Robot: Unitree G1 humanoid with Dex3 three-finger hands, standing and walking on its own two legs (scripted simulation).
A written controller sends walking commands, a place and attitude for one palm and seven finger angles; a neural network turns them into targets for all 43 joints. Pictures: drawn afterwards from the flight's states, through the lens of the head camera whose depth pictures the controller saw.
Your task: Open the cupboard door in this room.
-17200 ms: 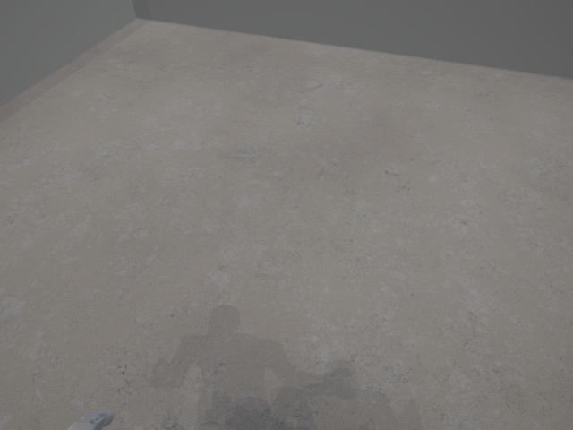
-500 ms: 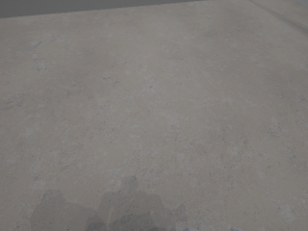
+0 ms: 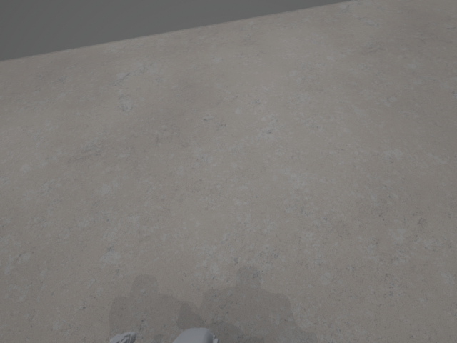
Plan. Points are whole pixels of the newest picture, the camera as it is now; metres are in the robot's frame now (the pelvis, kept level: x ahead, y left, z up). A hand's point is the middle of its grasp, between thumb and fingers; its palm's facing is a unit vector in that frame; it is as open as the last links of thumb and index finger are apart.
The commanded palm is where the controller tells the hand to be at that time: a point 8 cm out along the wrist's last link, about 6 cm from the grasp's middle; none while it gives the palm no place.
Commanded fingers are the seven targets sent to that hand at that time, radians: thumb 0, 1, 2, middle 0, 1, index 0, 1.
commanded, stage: turn or walk to find it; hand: left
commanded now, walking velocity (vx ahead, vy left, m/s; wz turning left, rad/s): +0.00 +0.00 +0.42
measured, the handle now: out of the picture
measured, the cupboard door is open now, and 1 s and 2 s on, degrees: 0 0 0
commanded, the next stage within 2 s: stand and wait in 1.66 s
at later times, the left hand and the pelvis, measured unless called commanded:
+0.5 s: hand out of the picture -0.04 +0.27 -0.18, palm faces +0.27 -0.93 -0.25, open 7.4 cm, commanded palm none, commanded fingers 0.00 0.90 0.90 -0.20 -0.30 -0.20 -0.30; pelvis -0.03 +0.05 +0.00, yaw +12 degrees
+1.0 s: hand out of the picture -0.04 +0.20 -0.14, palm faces +0.42 -0.87 -0.27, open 7.4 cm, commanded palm none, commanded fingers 0.00 0.90 0.90 -0.20 -0.30 -0.20 -0.30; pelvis -0.04 -0.01 +0.00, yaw +25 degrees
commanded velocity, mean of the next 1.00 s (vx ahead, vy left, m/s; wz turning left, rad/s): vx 0.00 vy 0.00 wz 0.42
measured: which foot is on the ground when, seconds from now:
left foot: up 0.00-0.30, down 0.32-0.80, up 0.82-1.00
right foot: down 0.00-0.32, up 0.34-0.76, down 0.78-1.00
